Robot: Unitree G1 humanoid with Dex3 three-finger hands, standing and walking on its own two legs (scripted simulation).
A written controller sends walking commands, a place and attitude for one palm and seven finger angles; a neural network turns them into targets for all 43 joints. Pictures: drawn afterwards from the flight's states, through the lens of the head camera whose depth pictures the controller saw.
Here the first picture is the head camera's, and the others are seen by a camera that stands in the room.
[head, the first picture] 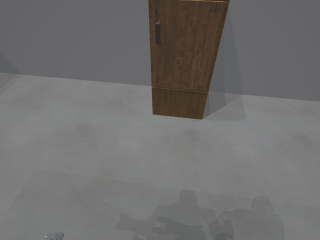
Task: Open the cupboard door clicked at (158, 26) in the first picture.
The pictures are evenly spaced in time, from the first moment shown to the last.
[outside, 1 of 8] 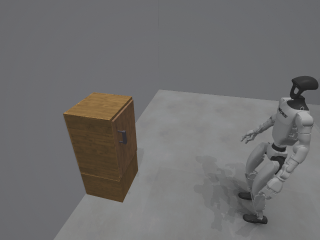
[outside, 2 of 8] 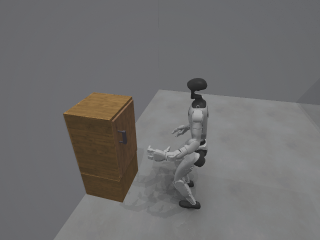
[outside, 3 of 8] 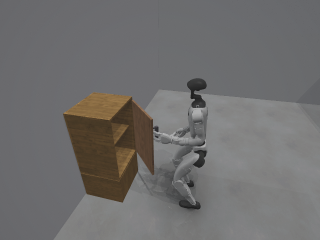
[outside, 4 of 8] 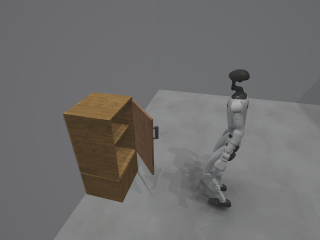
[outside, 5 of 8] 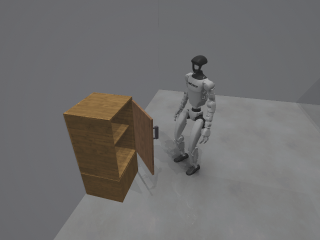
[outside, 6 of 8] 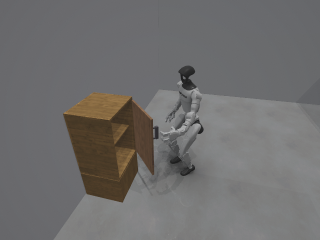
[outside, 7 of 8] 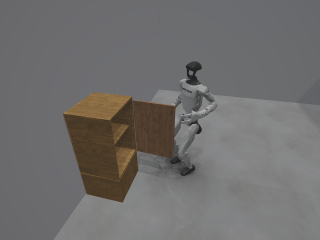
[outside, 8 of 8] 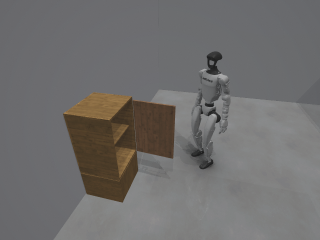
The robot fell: no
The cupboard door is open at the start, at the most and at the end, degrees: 0 88 86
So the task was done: yes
